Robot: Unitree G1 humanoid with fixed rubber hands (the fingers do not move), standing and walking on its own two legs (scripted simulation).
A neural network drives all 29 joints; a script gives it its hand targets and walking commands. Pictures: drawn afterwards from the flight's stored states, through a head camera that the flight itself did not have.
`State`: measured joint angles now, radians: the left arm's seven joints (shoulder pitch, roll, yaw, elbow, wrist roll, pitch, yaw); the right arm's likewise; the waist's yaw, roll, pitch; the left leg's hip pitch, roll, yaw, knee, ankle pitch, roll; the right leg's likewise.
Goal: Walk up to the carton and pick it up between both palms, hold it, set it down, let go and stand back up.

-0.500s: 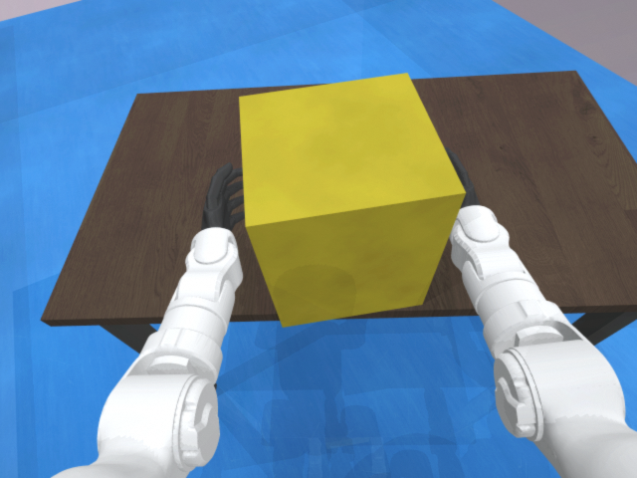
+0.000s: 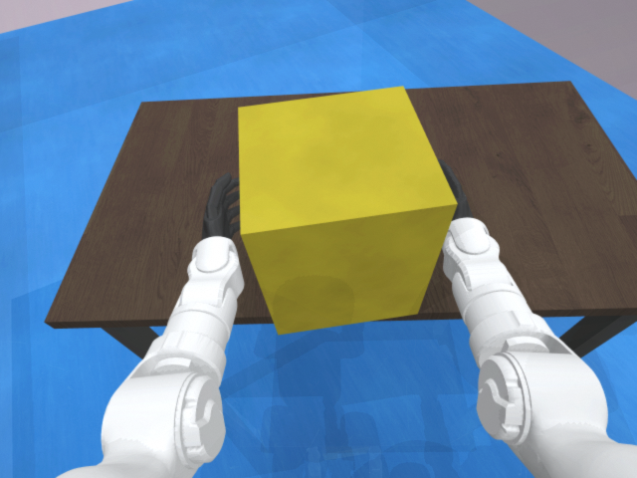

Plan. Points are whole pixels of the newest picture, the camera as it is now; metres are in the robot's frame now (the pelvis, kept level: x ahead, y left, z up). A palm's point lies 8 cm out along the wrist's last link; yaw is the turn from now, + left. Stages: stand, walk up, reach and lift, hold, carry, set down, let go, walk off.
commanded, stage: reach and lift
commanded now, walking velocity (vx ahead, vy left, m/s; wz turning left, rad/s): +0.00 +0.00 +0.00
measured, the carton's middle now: (335, 220) +0.45 +0.04 +0.05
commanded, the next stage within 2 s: none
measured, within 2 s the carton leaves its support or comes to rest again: leaves its support in 0.84 s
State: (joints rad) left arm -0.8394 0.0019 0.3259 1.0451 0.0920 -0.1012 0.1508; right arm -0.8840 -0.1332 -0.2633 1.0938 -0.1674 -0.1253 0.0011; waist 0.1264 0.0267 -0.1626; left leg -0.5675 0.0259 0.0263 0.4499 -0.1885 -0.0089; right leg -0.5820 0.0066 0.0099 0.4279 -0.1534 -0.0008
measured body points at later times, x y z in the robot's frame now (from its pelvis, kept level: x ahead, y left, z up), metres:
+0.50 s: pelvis +0.00 +0.00 +0.00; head +0.08 -0.02 +0.44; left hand +0.42 +0.19 +0.06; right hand +0.47 -0.11 +0.06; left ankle +0.00 +0.12 -0.74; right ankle +0.01 -0.12 -0.74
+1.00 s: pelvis -0.01 +0.00 +0.00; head +0.04 -0.02 +0.45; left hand +0.41 +0.19 +0.08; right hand +0.45 -0.11 +0.07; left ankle +0.00 +0.12 -0.74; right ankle +0.01 -0.12 -0.74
